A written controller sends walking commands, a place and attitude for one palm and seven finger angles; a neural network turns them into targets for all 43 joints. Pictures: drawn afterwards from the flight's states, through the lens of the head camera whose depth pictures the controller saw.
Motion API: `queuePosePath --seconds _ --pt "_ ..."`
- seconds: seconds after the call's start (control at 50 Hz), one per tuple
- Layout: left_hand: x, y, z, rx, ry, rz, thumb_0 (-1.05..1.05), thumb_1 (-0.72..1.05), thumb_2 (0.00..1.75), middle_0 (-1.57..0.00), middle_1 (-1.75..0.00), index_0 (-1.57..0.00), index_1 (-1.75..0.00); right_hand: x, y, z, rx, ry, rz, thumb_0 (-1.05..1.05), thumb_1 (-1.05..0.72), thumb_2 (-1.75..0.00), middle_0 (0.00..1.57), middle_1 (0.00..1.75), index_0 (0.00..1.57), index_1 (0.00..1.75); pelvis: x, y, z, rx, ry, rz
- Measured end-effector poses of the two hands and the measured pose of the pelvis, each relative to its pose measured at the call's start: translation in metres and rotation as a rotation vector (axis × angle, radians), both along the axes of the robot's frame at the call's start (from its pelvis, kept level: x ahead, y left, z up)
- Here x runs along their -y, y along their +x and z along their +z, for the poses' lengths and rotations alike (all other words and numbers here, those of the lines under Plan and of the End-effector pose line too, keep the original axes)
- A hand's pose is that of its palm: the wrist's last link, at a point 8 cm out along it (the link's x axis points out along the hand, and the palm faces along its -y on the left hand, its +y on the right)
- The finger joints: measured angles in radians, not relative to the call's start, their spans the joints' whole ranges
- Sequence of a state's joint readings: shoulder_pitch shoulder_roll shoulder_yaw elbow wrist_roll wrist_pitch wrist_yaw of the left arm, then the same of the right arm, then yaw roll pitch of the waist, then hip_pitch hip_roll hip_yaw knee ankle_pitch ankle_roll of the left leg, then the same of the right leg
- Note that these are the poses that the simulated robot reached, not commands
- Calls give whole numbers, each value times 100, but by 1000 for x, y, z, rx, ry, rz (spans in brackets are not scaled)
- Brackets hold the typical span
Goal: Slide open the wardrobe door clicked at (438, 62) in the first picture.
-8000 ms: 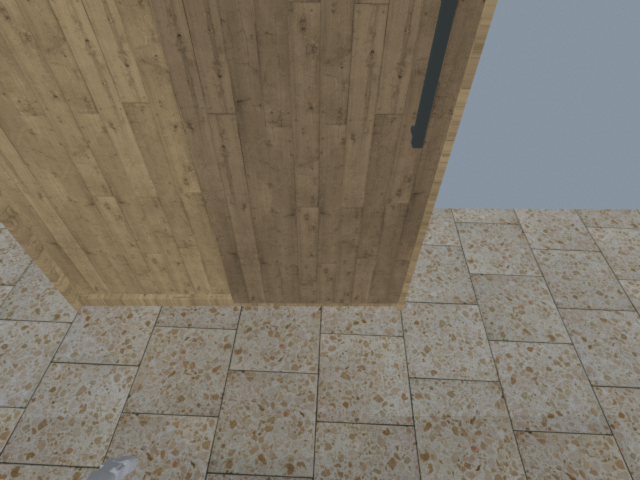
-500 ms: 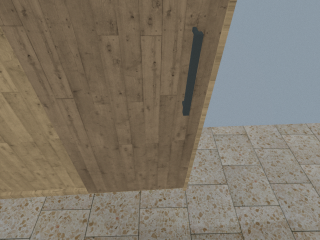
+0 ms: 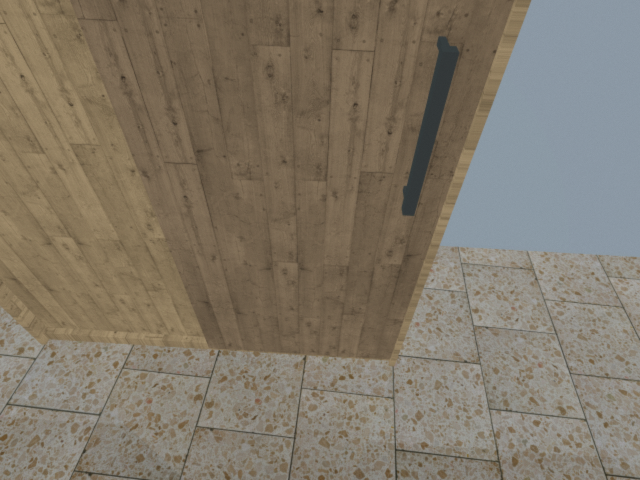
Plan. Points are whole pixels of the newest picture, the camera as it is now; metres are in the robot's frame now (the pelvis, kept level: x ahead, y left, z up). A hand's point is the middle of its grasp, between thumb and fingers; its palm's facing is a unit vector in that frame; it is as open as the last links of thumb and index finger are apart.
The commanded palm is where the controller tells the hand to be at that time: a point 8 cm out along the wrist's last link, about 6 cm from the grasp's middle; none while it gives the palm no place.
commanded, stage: come to a stop and stand still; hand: right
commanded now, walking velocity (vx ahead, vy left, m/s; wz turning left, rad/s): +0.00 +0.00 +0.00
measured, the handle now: (423, 136) +0.60 -0.10 +0.14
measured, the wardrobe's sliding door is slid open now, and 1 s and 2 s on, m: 0.00 0.00 0.00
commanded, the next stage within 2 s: look again from close up in 0.90 s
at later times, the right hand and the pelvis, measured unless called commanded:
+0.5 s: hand out of the picture -0.03 -0.11 -0.17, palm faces +0.06 +0.99 -0.14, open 7.4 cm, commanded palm none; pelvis +0.01 +0.03 +0.00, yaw -1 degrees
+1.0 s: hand out of the picture -0.01 -0.11 -0.17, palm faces +0.06 +0.98 -0.19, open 7.4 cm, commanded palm none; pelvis +0.01 +0.05 +0.00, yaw -1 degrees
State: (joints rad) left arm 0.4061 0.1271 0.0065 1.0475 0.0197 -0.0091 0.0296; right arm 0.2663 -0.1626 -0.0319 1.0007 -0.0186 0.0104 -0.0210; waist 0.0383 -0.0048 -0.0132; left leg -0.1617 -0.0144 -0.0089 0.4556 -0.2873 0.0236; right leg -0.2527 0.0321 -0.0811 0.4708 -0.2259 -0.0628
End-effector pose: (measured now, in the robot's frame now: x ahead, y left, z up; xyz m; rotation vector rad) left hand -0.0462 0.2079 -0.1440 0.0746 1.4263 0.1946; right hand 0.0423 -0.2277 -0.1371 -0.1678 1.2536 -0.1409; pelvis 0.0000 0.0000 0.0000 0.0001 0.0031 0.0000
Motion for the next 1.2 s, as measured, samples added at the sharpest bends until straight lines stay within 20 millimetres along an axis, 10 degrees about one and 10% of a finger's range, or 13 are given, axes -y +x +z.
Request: queuePosePath --seconds 0.32,0.54,1.2 --pt "-30 46 -1 41 8 -72 1 92 90 -20 -30 -20 -30 -48 -64 -4 -154 50 -59 1 -92 -90 20 30 20 30 -23 4 3 22 -7 -13" --pt "-50 69 3 81 33 -99 1 92 90 -20 -30 -20 -30 -69 -73 -5 -165 68 -74 1 -91 -90 20 30 20 30 -36 5 5 27 -11 -16" --pt "-50 39 -1 0 -6 -83 0 91 90 -20 -30 -20 -30 -74 -65 -2 -145 40 -78 1 -91 -90 20 30 20 30 -50 8 5 26 -11 -18"
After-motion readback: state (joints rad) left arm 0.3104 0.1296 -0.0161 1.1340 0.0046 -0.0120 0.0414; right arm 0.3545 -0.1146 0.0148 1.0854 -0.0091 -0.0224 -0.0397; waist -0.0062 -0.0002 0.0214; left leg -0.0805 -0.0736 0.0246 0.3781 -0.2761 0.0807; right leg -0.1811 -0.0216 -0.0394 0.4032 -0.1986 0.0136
